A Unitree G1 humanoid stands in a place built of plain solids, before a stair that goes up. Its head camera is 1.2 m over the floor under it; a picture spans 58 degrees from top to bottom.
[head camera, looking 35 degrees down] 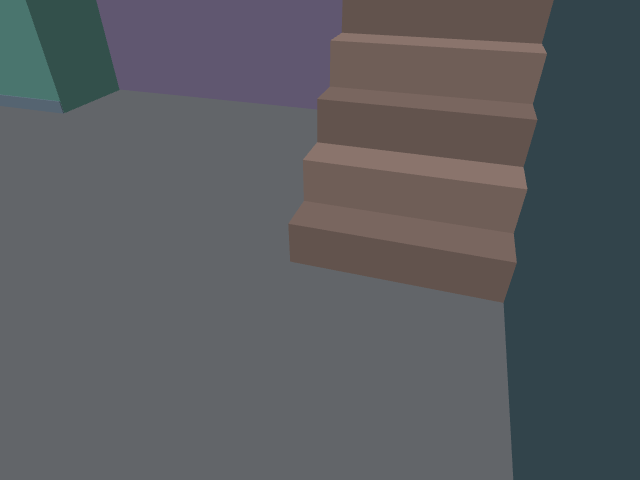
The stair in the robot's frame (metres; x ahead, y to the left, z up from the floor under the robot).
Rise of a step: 0.20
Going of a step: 0.20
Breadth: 0.91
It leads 17 degrees to the right of straight ahead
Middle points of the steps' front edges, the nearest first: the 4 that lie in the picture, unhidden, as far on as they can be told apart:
1.41 -0.30 0.20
1.60 -0.36 0.41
1.80 -0.42 0.61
1.99 -0.48 0.82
